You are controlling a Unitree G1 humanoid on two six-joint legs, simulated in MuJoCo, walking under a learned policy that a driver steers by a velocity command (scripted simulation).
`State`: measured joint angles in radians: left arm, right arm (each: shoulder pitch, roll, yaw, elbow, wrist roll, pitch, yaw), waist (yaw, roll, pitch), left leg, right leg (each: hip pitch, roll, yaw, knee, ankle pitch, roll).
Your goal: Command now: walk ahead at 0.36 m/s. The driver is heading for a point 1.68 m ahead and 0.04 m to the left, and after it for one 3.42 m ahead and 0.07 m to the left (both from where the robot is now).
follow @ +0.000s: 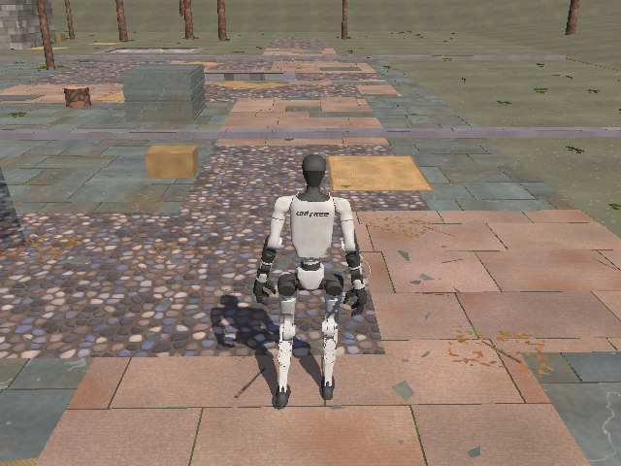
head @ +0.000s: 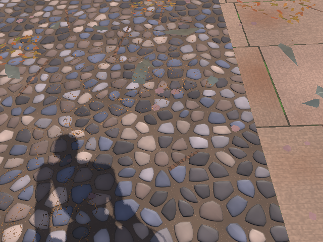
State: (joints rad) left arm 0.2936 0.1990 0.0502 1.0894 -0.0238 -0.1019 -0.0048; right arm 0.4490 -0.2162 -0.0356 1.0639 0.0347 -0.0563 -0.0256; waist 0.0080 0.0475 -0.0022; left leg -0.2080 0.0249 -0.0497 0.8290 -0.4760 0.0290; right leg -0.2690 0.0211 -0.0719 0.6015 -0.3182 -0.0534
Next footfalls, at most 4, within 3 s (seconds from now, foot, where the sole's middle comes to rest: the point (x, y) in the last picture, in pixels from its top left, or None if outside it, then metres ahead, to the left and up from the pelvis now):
0.44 left None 0.41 0.14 -0.76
1.00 right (198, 196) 0.73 -0.09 -0.76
1.56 left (147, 140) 1.05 0.15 -0.76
2.12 right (189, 97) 1.37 -0.09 -0.76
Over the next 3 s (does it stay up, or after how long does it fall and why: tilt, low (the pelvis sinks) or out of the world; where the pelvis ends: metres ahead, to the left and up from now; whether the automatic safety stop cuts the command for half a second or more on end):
stays up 1.59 0.07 0.02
